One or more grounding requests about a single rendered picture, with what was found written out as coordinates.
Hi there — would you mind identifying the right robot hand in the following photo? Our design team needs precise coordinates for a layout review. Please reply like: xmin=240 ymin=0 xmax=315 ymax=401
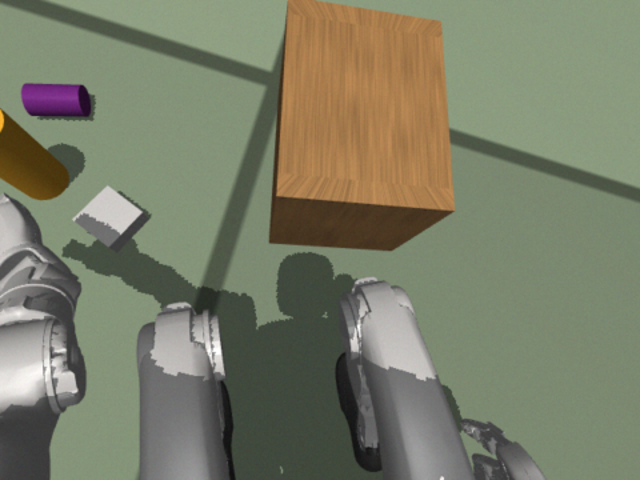
xmin=461 ymin=419 xmax=547 ymax=480

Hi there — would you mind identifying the right robot foot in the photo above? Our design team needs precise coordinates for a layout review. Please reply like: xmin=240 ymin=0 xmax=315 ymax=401
xmin=335 ymin=352 xmax=382 ymax=472

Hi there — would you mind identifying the left robot foot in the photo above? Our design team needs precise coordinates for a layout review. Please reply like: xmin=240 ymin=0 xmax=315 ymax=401
xmin=220 ymin=381 xmax=236 ymax=480

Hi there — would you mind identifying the left robot arm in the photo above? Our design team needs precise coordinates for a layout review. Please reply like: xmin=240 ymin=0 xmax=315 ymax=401
xmin=0 ymin=243 xmax=86 ymax=480

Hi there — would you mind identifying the left robot hand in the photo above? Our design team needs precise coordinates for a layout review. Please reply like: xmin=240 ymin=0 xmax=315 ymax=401
xmin=0 ymin=193 xmax=79 ymax=280

